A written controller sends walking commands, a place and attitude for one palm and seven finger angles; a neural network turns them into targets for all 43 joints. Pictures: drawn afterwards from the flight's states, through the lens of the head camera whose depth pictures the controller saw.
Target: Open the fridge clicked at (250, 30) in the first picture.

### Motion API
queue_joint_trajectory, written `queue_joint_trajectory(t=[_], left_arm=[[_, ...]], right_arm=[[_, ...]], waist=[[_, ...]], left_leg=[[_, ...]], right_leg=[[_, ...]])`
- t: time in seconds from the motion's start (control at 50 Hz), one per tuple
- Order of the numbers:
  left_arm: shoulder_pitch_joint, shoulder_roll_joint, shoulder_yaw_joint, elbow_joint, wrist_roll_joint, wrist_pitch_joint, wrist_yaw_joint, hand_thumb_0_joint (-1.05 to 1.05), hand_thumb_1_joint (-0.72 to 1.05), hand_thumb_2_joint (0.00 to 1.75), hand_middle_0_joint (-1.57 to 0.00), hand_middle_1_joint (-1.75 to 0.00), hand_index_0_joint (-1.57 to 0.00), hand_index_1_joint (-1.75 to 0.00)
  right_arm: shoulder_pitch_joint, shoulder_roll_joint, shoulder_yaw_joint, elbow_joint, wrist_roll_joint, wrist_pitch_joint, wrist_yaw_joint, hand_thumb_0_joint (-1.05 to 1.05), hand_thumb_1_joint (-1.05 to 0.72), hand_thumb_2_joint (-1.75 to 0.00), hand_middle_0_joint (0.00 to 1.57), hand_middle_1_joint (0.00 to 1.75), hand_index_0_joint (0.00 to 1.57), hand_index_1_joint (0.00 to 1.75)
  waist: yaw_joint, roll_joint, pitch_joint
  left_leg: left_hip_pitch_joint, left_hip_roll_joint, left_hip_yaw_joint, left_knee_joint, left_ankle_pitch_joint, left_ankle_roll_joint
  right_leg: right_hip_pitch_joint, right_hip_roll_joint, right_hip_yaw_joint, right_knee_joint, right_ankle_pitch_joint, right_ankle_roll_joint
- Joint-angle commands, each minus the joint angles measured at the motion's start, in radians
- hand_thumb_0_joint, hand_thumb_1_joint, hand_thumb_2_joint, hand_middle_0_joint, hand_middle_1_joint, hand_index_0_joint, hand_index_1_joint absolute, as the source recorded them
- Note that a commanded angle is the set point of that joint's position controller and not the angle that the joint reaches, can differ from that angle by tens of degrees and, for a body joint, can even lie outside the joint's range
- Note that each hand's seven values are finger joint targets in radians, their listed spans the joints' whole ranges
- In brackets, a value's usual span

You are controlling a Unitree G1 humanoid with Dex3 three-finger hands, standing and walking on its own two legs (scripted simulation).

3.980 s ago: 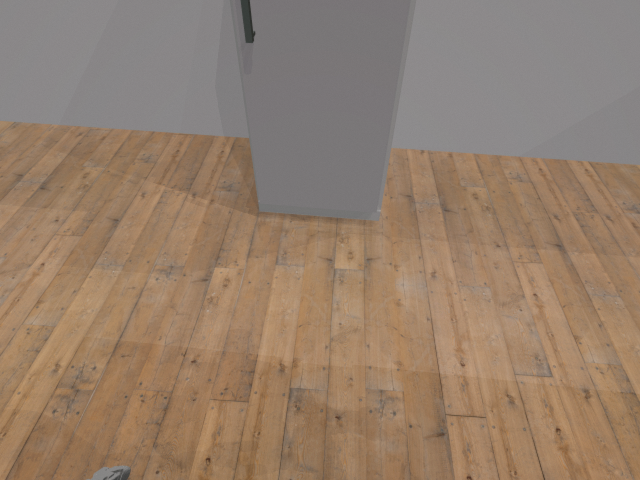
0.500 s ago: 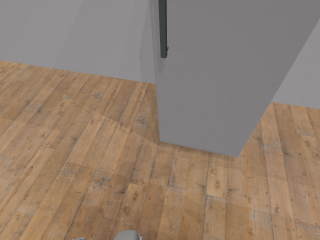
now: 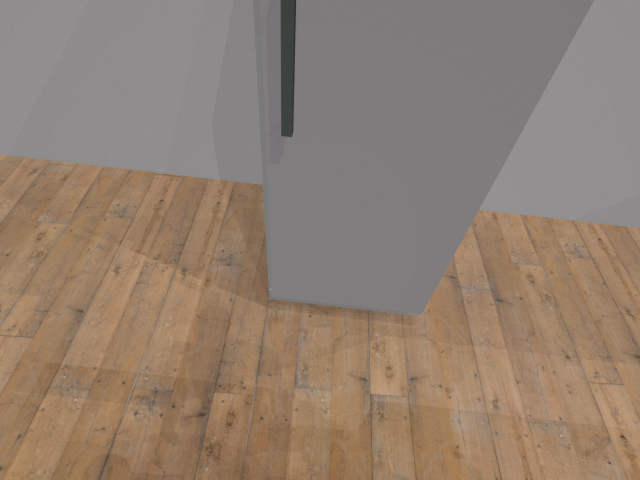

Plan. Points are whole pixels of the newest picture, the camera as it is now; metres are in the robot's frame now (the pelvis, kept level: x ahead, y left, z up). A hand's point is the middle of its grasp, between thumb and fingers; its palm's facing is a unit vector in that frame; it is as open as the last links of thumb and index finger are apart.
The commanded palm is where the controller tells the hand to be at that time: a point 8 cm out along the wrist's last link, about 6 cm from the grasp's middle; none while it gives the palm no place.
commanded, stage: take the last steps up to it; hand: left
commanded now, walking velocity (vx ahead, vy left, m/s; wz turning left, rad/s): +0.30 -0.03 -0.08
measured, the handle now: (289, 48) +0.74 +0.11 +0.18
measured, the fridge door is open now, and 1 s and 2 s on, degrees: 0 0 0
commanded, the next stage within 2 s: come to a stop and stand still in 0.70 s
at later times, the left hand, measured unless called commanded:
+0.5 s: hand out of the picture +0.07 +0.13 -0.18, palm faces +0.06 -0.98 -0.18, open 7.3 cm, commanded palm none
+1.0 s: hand (239, 370) +0.31 +0.14 -0.17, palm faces +0.02 -0.97 -0.25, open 7.3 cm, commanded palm none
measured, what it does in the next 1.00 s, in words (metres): walks ahead: right foot, then left foot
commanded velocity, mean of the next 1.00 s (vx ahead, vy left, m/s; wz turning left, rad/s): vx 0.13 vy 0.01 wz -0.01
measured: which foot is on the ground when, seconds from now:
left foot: down 0.00-0.20, up 0.22-0.58, down 0.60-0.96, up 0.98-1.00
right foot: up 0.00-0.18, down 0.20-0.60, up 0.62-0.90, down 0.92-1.00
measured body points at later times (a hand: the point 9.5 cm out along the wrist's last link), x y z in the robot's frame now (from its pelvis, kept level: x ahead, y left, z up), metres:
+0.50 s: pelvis +0.11 -0.04 -0.01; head +0.13 -0.04 +0.44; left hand +0.07 +0.18 -0.16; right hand +0.15 -0.28 -0.16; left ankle +0.19 +0.09 -0.71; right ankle +0.01 -0.14 -0.75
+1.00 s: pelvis +0.26 -0.04 -0.01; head +0.26 -0.07 +0.44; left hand +0.31 +0.19 -0.16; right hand +0.27 -0.27 -0.18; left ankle +0.24 +0.09 -0.74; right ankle +0.30 -0.14 -0.75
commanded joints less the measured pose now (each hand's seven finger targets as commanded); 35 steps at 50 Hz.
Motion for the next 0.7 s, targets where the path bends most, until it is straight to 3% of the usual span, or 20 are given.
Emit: queue_joint_trajectory(t=[0.0, 0.06, 0.1, 0.14, 0.16, 0.18, 0.2, 0.22, 0.26, 0.28, 0.32, 0.48, 0.5, 0.54, 0.56, 0.58, 0.6, 0.64, 0.66, 0.68], left_arm=[[-0.12, 0.021, -0.012, -0.085, 0.004, -0.042, -0.011, 0.0, 0.9, 0.9, -0.2, -0.3, -0.2, -0.3], [-0.113, 0.004, -0.018, -0.069, 0.001, -0.052, -0.013, 0.0, 0.9, 0.9, -0.2, -0.3, -0.2, -0.3], [-0.077, 0.001, -0.018, -0.047, -0.001, -0.061, -0.012, 0.0, 0.9, 0.9, -0.2, -0.3, -0.2, -0.3], [0.051, 0.02, -0.009, 0.008, -0.002, -0.076, -0.005, 0.0, 0.9, 0.9, -0.2, -0.3, -0.2, -0.3], [0.138, 0.079, 0.002, 0.044, 0.001, -0.088, 0.006, 0.0, 0.9, 0.9, -0.2, -0.3, -0.2, -0.3], [0.247, 0.178, 0.021, 0.076, 0.001, -0.091, 0.018, 0.0, 0.9, 0.9, -0.2, -0.3, -0.2, -0.3], [0.299, 0.186, 0.023, 0.085, -0.01, -0.09, 0.029, 0.0, 0.9, 0.9, -0.2, -0.3, -0.2, -0.3], [0.264, 0.157, 0.02, 0.088, -0.007, -0.093, 0.032, 0.0, 0.9, 0.9, -0.2, -0.3, -0.2, -0.3], [0.174, 0.077, 0.0, 0.064, -0.003, -0.099, 0.037, 0.0, 0.9, 0.9, -0.2, -0.3, -0.2, -0.3], [0.142, 0.051, -0.003, 0.05, 0.002, -0.106, 0.039, 0.0, 0.9, 0.9, -0.2, -0.3, -0.2, -0.3], [0.128, 0.05, -0.011, 0.047, 0.004, -0.119, 0.038, 0.0, 0.9, 0.9, -0.2, -0.3, -0.2, -0.3], [0.2, 0.09, -0.011, 0.099, 0.004, -0.128, 0.037, 0.0, 0.9, 0.9, -0.2, -0.3, -0.2, -0.3], [0.2, 0.093, -0.011, 0.103, 0.005, -0.126, 0.038, 0.0, 0.9, 0.9, -0.2, -0.3, -0.2, -0.3], [0.19, 0.086, -0.011, 0.104, -0.002, -0.121, 0.039, 0.0, 0.9, 0.9, -0.2, -0.3, -0.2, -0.3], [0.226, 0.049, -0.014, 0.096, -0.01, -0.117, 0.034, 0.0, 0.9, 0.9, -0.2, -0.3, -0.2, -0.3], [0.269, -0.002, -0.024, 0.078, -0.021, -0.116, 0.025, 0.0, 0.9, 0.9, -0.2, -0.3, -0.2, -0.3], [0.211, 0.014, -0.027, 0.05, -0.013, -0.112, 0.03, 0.0, 0.9, 0.9, -0.2, -0.3, -0.2, -0.3], [0.112, 0.004, -0.021, 0.044, -0.007, -0.113, 0.022, 0.0, 0.9, 0.9, -0.2, -0.3, -0.2, -0.3], [0.111, -0.006, -0.019, 0.049, -0.002, -0.108, 0.018, 0.0, 0.9, 0.9, -0.2, -0.3, -0.2, -0.3], [0.149, -0.029, -0.023, 0.061, 0.001, -0.097, 0.017, 0.0, 0.9, 0.9, -0.2, -0.3, -0.2, -0.3]], right_arm=[[0.162, -0.183, -0.047, 0.017, -0.004, -0.025, -0.002, 0.0, -0.9, -0.9, 0.2, 0.3, 0.2, 0.3], [0.161, -0.198, -0.052, 0.037, -0.007, -0.022, 0.002, 0.0, -0.9, -0.9, 0.2, 0.3, 0.2, 0.3], [0.155, -0.191, -0.05, 0.052, -0.005, -0.019, 0.007, 0.0, -0.9, -0.9, 0.2, 0.3, 0.2, 0.3], [0.128, -0.167, -0.045, 0.058, 0.003, -0.021, 0.011, 0.0, -0.9, -0.9, 0.2, 0.3, 0.2, 0.3], [0.121, -0.121, -0.034, 0.051, 0.014, -0.027, 0.018, 0.0, -0.9, -0.9, 0.2, 0.3, 0.2, 0.3], [0.06, -0.072, -0.017, 0.01, 0.018, -0.031, 0.024, 0.0, -0.9, -0.9, 0.2, 0.3, 0.2, 0.3], [-0.027, -0.132, -0.027, -0.023, 0.01, -0.02, 0.026, 0.0, -0.9, -0.9, 0.2, 0.3, 0.2, 0.3], [-0.07, -0.115, -0.034, -0.02, 0.007, -0.017, 0.031, 0.0, -0.9, -0.9, 0.2, 0.3, 0.2, 0.3], [-0.035, -0.103, -0.044, 0.005, 0.003, -0.013, 0.04, 0.0, -0.9, -0.9, 0.2, 0.3, 0.2, 0.3], [0.002, -0.083, -0.046, 0.018, 0.0, -0.007, 0.042, 0.0, -0.9, -0.9, 0.2, 0.3, 0.2, 0.3], [0.026, -0.058, -0.045, 0.024, 0.003, -0.003, 0.049, 0.0, -0.9, -0.9, 0.2, 0.3, 0.2, 0.3], [-0.105, -0.061, -0.034, -0.038, 0.012, -0.023, 0.068, 0.0, -0.9, -0.9, 0.2, 0.3, 0.2, 0.3], [-0.088, -0.066, -0.036, -0.036, 0.012, -0.026, 0.066, 0.0, -0.9, -0.9, 0.2, 0.3, 0.2, 0.3], [0.079, -0.108, -0.042, 0.018, 0.003, -0.038, 0.05, 0.0, -0.9, -0.9, 0.2, 0.3, 0.2, 0.3], [0.206, -0.19, -0.06, 0.047, -0.008, -0.046, 0.037, 0.0, -0.9, -0.9, 0.2, 0.3, 0.2, 0.3], [0.28, -0.289, -0.077, 0.061, -0.005, -0.043, 0.027, 0.0, -0.9, -0.9, 0.2, 0.3, 0.2, 0.3], [0.257, -0.29, -0.075, 0.055, 0.006, -0.034, 0.017, 0.0, -0.9, -0.9, 0.2, 0.3, 0.2, 0.3], [0.109, -0.197, -0.055, 0.021, 0.008, -0.042, 0.013, 0.0, -0.9, -0.9, 0.2, 0.3, 0.2, 0.3], [0.066, -0.149, -0.04, 0.012, 0.006, -0.049, 0.012, 0.0, -0.9, -0.9, 0.2, 0.3, 0.2, 0.3], [0.034, -0.132, -0.031, 0.009, 0.008, -0.055, 0.011, 0.0, -0.9, -0.9, 0.2, 0.3, 0.2, 0.3]], waist=[[-0.072, 0.172, 0.022], [-0.066, 0.203, 0.017], [-0.045, 0.187, 0.018], [0.021, 0.12, -0.025], [0.06, -0.017, -0.052], [0.108, -0.25, -0.033], [0.136, -0.188, -0.002], [0.122, -0.189, 0.074], [0.054, -0.09, 0.138], [0.022, -0.065, 0.139], [-0.003, -0.074, 0.128], [0.018, -0.095, 0.108], [0.003, -0.075, 0.097], [-0.075, -0.004, 0.011], [-0.11, 0.154, -0.099], [-0.104, 0.385, -0.186], [-0.107, 0.308, -0.173], [-0.073, 0.167, -0.009], [-0.044, 0.122, 0.027], [-0.013, 0.136, 0.02]], left_leg=[[0.152, 0.263, -0.245, -0.199, 0.144, 0.13], [0.124, 0.261, -0.221, -0.182, 0.122, 0.121], [0.06, 0.239, -0.209, -0.15, 0.098, 0.104], [-0.052, 0.18, -0.14, -0.019, 0.026, 0.047], [-0.247, 0.119, -0.058, 0.139, -0.044, 0.007], [-0.484, 0.006, 0.051, 0.379, -0.289, -0.039], [-0.53, 0.033, -0.043, 0.531, -0.345, -0.031], [-0.563, 0.055, -0.086, 0.617, -0.274, -0.023], [-0.54, 0.088, -0.098, 0.644, -0.141, -0.031], [-0.498, 0.093, -0.088, 0.628, -0.099, -0.04], [-0.439, 0.084, -0.062, 0.571, -0.045, -0.051], [-0.313, 0.035, -0.01, 0.266, 0.036, -0.022], [-0.256, 0.022, -0.002, 0.229, 0.039, -0.014], [0.007, -0.023, 0.014, 0.093, 0.121, -0.003], [0.218, 0.112, -0.15, 0.045, 0.201, 0.043], [0.356, 0.352, -0.484, -0.062, 0.277, 0.15], [0.285, 0.401, -0.542, -0.128, 0.167, 0.194], [0.08, 0.345, -0.417, -0.17, 0.114, 0.179], [-0.008, 0.306, -0.338, -0.187, 0.152, 0.152], [-0.05, 0.278, -0.259, -0.195, 0.197, 0.134]], right_leg=[[-0.114, -0.031, -0.029, -0.136, -0.029, -0.012], [-0.03, -0.022, -0.063, -0.262, -0.045, -0.025], [0.081, -0.003, -0.084, -0.379, 0.0, -0.039], [0.328, -0.005, -0.084, -0.585, 0.156, -0.056], [0.546, -0.134, 0.059, -0.636, 0.096, -0.103], [0.647, -0.349, 0.346, -0.729, 0.061, -0.205], [0.546, -0.413, 0.43, -0.779, -0.011, -0.261], [0.462, -0.384, 0.412, -0.804, -0.062, -0.267], [0.352, -0.326, 0.264, -0.807, -0.008, -0.233], [0.303, -0.304, 0.187, -0.806, 0.064, -0.217], [0.257, -0.269, 0.1, -0.806, 0.194, -0.203], [0.318, -0.245, 0.036, -0.721, 0.434, -0.181], [0.311, -0.244, 0.031, -0.683, 0.462, -0.174], [0.266, -0.179, -0.036, -0.419, 0.591, -0.135], [0.14, -0.093, -0.087, -0.18, 0.411, -0.091], [-0.056, 0.031, -0.125, 0.109, -0.146, -0.056], [-0.11, 0.006, -0.018, 0.268, -0.215, -0.068], [-0.179, -0.075, 0.019, 0.318, -0.06, -0.064], [-0.133, -0.094, 0.021, 0.268, -0.016, -0.058], [-0.086, -0.102, 0.012, 0.209, 0.006, -0.049]])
